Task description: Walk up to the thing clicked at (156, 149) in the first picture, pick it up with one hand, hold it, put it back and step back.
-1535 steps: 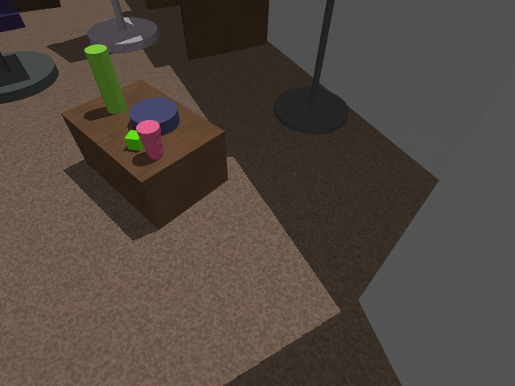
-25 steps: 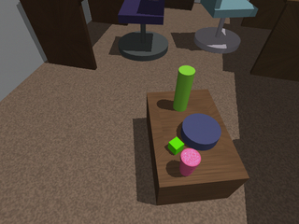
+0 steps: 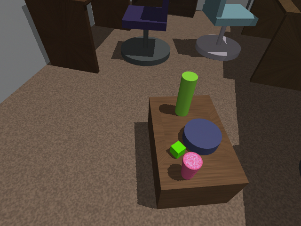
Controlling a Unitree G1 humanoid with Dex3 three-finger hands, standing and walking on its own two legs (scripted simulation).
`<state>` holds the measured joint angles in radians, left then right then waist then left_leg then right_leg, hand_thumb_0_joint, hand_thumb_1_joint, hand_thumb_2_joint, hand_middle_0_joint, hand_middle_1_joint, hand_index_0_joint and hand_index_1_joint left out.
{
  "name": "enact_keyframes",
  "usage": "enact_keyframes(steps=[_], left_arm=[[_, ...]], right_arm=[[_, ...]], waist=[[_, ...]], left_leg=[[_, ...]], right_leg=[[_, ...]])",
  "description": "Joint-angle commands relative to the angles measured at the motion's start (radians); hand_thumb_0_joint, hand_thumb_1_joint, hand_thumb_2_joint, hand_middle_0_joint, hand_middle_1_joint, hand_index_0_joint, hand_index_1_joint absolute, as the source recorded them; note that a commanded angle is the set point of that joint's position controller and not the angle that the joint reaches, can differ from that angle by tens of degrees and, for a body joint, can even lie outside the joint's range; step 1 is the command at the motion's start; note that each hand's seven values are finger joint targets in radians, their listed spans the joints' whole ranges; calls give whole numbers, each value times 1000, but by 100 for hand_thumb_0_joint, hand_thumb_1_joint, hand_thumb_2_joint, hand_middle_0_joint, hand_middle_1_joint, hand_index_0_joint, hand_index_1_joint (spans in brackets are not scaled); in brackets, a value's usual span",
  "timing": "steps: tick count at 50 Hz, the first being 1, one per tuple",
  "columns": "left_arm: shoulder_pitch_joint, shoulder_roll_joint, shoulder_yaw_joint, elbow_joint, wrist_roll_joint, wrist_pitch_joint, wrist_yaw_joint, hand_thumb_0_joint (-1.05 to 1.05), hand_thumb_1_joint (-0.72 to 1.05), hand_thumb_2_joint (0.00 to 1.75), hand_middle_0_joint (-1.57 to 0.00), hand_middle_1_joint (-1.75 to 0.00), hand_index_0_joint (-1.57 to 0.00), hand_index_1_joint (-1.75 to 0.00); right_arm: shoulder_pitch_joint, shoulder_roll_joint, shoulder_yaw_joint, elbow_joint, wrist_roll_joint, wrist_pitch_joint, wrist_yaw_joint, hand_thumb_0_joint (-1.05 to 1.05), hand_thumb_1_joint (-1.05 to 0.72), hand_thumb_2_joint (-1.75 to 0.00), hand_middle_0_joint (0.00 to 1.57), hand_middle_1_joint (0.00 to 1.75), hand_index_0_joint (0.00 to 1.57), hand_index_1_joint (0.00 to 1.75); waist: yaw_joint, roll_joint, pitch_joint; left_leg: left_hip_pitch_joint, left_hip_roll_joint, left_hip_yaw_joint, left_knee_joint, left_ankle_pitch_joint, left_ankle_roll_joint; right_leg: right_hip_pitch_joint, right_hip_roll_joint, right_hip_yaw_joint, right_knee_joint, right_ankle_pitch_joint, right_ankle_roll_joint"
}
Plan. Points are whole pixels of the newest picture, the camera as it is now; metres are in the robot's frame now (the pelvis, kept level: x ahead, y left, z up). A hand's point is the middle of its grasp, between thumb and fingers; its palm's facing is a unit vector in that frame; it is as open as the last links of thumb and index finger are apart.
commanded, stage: stand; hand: right
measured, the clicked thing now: (189, 167) +0.46 -0.21 -0.37
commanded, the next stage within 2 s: step back in 1.90 s
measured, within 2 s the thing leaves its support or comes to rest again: neither
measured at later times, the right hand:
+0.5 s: hand out of the picture +0.07 -0.24 -0.15, palm faces -0.02 +0.94 -0.35, open 7.4 cm
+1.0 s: hand out of the picture +0.07 -0.25 -0.15, palm faces -0.01 +0.94 -0.35, open 7.4 cm
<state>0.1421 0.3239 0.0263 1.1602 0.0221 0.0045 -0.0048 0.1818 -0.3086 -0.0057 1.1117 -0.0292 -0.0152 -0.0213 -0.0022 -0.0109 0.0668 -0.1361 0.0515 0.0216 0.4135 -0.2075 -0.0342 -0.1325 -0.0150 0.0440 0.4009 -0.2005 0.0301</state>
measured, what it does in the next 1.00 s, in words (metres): stands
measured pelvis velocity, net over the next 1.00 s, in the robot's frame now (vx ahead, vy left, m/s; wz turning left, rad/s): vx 0.01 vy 0.01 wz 0.00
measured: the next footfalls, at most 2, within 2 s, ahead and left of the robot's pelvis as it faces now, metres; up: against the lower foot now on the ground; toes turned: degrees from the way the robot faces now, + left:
none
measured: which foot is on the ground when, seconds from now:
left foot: down 0.00-1.00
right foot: down 0.00-1.00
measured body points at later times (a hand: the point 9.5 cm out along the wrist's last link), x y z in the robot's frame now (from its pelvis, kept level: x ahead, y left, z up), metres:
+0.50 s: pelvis +0.01 +0.01 +0.00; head +0.01 +0.02 +0.45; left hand +0.07 +0.30 -0.14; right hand +0.07 -0.29 -0.13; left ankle +0.01 +0.14 -0.74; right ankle +0.02 -0.14 -0.74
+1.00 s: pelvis +0.01 +0.01 +0.00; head +0.01 +0.01 +0.45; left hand +0.08 +0.31 -0.13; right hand +0.07 -0.29 -0.13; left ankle +0.01 +0.14 -0.74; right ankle +0.02 -0.14 -0.74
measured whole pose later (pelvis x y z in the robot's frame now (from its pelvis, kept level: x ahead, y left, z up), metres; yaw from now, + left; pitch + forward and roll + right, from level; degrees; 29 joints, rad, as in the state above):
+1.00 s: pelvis +0.01 +0.01 +0.00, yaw +0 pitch -3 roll +0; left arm 0.12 0.35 0.01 1.15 0.01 -0.01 -0.01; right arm 0.13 -0.34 -0.01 1.14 -0.02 -0.01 0.00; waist -0.01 -0.01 0.06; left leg -0.11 0.03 0.03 0.35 -0.19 -0.02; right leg -0.11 -0.03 0.05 0.35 -0.18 0.04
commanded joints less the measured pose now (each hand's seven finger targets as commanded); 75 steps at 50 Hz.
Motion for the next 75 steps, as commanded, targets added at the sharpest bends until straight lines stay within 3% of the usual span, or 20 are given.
enact_keyframes(steps=[1,3,9,13,22,26,34,39,43,46,52,56,63,67,75], left_arm=[[-43,187,21,-54,-1,-22,16,0,90,90,-20,-30,-20,-30],[-40,186,17,-49,-1,-23,18,0,90,90,-20,-30,-20,-30],[-38,200,16,-43,0,-19,19,0,90,90,-20,-30,-20,-30],[-39,200,13,-45,-4,-24,19,0,90,90,-20,-30,-20,-30],[-43,206,9,-45,-6,-25,18,0,90,90,-20,-30,-20,-30],[-37,211,10,-48,-6,-24,16,0,90,90,-20,-30,-20,-30],[-48,217,9,-54,-8,-29,19,0,90,90,-20,-30,-20,-30],[-60,227,12,-59,-10,-29,19,0,90,90,-20,-30,-20,-30],[-59,225,13,-62,-9,-24,17,0,90,90,-20,-30,-20,-30],[-56,227,13,-59,-9,-26,16,0,90,90,-20,-30,-20,-30],[-47,225,14,-62,-9,-29,14,0,90,90,-20,-30,-20,-30],[-53,229,13,-69,-9,-32,16,0,90,90,-20,-30,-20,-30],[-45,229,12,-69,-11,-31,15,0,90,90,-20,-30,-20,-30],[-40,225,13,-70,-10,-27,14,0,90,90,-20,-30,-20,-30],[-50,234,14,-76,-11,-31,15,0,90,90,-20,-30,-20,-30]], right_arm=[[-28,-204,-40,-43,6,-18,-10,0,-90,-90,20,30,20,30],[-35,-208,-39,-39,8,-16,-9,0,-90,-90,20,30,20,30],[-52,-218,-41,-34,9,-8,-4,0,-90,-90,20,30,20,30],[-56,-219,-37,-32,10,-12,-3,0,-90,-90,20,30,20,30],[-73,-226,-34,-31,15,-15,0,0,-90,-90,20,30,20,30],[-79,-238,-37,-29,15,-15,0,0,-90,-90,20,30,20,30],[-83,-243,-39,-30,18,-17,1,0,-90,-90,20,30,20,30],[-78,-243,-38,-26,17,-14,2,0,-90,-90,20,30,20,30],[-86,-248,-42,-26,15,-11,4,0,-90,-90,20,30,20,30],[-88,-242,-42,-25,15,-9,8,0,-90,-90,20,30,20,30],[-88,-247,-43,-28,17,-13,9,0,-90,-90,20,30,20,30],[-89,-242,-42,-28,18,-12,10,0,-90,-90,20,30,20,30],[-90,-244,-39,-26,19,-13,8,0,-90,-90,20,30,20,30],[-91,-253,-41,-27,18,-11,8,0,-90,-90,20,30,20,30],[-90,-242,-40,-32,17,-11,12,0,-90,-90,20,30,20,30]], waist=[[-5,8,-36],[-4,0,-34],[-5,9,-13],[-4,28,-44],[-5,10,-51],[-1,31,-46],[-3,0,-85],[-7,4,-76],[-5,21,-45],[-7,8,-33],[-6,5,-53],[-11,-5,-77],[-6,6,-70],[-5,24,-49],[-9,-2,-54]], left_leg=[[15,71,-71,-97,40,44],[14,68,-68,-96,60,42],[-1,66,-76,-117,-43,45],[6,70,-70,-120,28,45],[31,76,-70,-117,98,45],[23,76,-73,-130,57,47],[58,85,-71,-104,190,48],[45,81,-67,-116,150,46],[23,76,-69,-140,40,45],[3,73,-74,-147,13,46],[33,76,-78,-140,49,47],[53,77,-74,-120,127,46],[47,79,-75,-124,131,45],[36,77,-75,-135,65,46],[31,78,-77,-132,95,46]], right_leg=[[-18,-79,70,-91,65,-48],[-20,-79,66,-95,69,-43],[-49,-76,63,-108,-12,-42],[-8,-86,63,-91,86,-44],[-9,-91,58,-90,122,-39],[-8,-94,59,-98,110,-39],[18,-103,50,-86,193,-36],[23,-105,54,-99,177,-36],[-9,-98,55,-115,82,-39],[-11,-97,54,-119,56,-40],[-11,-99,55,-112,87,-42],[-1,-102,53,-110,140,-40],[4,-102,52,-108,144,-41],[-16,-100,53,-122,96,-40],[-4,-104,52,-116,117,-41]])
